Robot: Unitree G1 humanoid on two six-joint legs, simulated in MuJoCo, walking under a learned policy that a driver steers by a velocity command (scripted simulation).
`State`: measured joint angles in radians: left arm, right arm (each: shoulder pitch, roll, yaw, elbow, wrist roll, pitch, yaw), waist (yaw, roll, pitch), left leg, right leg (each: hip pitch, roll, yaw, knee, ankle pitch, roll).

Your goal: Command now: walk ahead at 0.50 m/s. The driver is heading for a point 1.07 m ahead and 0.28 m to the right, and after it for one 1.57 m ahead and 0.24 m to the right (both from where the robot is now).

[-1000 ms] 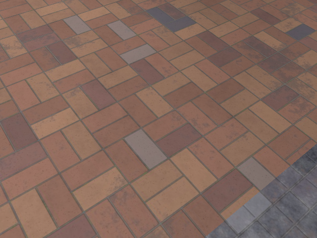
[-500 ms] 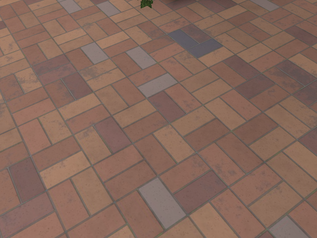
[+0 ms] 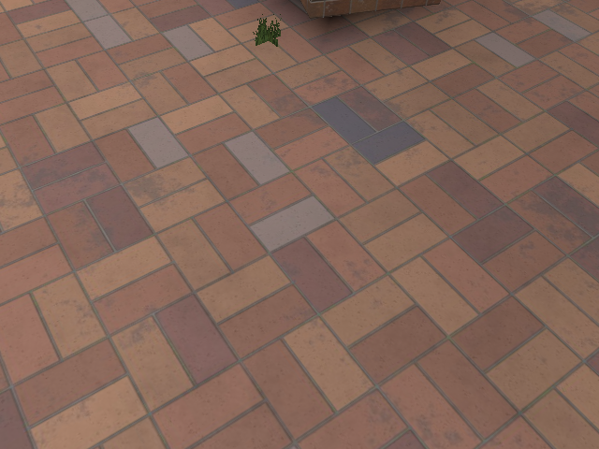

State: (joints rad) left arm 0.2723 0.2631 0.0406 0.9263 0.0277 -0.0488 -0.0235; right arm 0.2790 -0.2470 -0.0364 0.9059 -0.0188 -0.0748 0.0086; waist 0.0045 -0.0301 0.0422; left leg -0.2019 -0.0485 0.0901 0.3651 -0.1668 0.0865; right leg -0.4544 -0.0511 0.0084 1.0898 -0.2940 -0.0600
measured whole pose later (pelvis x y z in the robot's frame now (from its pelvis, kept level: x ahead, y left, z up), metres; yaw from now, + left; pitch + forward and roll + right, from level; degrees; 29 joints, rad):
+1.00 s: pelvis +0.54 -0.01 -0.02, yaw -2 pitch +0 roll +0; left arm 0.40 0.20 0.04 1.05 0.00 -0.07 0.01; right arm 0.09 -0.21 -0.05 0.90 -0.03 -0.07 0.01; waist 0.04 -0.02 0.06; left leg -0.37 -0.01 0.13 0.53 -0.17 0.09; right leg -0.21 0.02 -0.01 1.05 -0.40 -0.09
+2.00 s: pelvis +1.04 -0.14 -0.02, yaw -36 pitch +1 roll -1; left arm 0.40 0.28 0.08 0.90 0.00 -0.03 0.02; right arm 0.04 -0.24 -0.02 0.76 -0.03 -0.07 -0.01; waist 0.08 0.02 0.08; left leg -0.46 -0.02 0.01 0.52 -0.04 0.05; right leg -0.07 0.17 0.17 0.64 -0.45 -0.09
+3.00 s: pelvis +1.06 -0.13 +0.00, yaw -6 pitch +0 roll -1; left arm 0.21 0.31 0.06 0.78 0.02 0.04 0.01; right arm 0.19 -0.29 -0.06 0.74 0.00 0.05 0.01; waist 0.01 -0.05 0.07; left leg -0.20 -0.07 -0.04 0.44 -0.24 0.07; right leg -0.47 -0.03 -0.01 1.04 -0.41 0.04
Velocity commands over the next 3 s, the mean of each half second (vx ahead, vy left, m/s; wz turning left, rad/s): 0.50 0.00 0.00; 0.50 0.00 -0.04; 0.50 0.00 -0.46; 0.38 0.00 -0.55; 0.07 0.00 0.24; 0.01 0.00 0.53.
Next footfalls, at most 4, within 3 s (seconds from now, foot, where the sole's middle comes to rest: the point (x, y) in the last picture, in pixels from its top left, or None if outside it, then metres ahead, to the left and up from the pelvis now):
0.34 right None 0.36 -0.12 -0.78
0.92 left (275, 374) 0.66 0.06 -0.78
1.46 right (358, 289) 0.91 -0.15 -0.78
1.98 left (356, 199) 1.23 -0.16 -0.78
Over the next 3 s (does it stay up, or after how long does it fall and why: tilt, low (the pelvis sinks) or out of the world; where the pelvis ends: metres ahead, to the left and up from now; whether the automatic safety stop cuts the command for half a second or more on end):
stays up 1.06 -0.13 0.00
